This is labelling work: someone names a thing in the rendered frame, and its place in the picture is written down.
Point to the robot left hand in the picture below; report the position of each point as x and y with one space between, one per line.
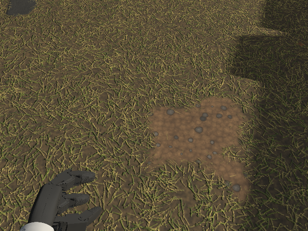
52 201

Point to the left robot forearm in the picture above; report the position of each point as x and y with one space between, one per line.
36 226

